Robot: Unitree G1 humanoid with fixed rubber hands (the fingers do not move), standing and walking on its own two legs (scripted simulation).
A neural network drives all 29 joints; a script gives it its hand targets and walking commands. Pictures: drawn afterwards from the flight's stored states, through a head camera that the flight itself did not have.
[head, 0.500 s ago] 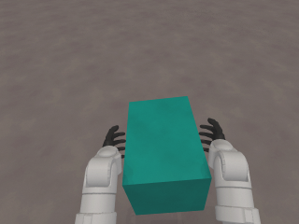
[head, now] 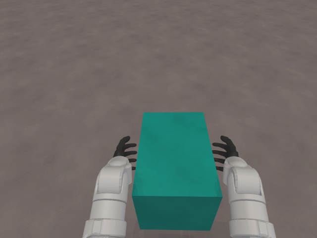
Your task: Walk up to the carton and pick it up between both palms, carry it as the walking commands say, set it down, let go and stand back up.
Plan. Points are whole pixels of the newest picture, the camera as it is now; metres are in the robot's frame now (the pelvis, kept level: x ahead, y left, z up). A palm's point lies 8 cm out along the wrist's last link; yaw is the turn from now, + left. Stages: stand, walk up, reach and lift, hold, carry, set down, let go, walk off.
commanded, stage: hold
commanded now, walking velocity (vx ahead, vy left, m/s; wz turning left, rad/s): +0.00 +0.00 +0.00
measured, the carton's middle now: (173, 166) +0.35 -0.01 -0.04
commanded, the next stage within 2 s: set down in 0.76 s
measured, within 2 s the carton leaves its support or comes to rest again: neither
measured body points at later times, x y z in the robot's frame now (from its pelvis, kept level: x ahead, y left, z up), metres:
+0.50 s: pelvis -0.01 -0.03 +0.00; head -0.05 -0.01 +0.45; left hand +0.32 +0.09 +0.06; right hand +0.32 -0.19 +0.05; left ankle +0.06 +0.04 -0.73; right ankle +0.01 -0.13 -0.73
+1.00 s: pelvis -0.01 -0.04 +0.00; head -0.08 -0.02 +0.45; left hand +0.29 +0.10 +0.03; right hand +0.31 -0.19 +0.06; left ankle +0.06 +0.05 -0.73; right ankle +0.01 -0.13 -0.73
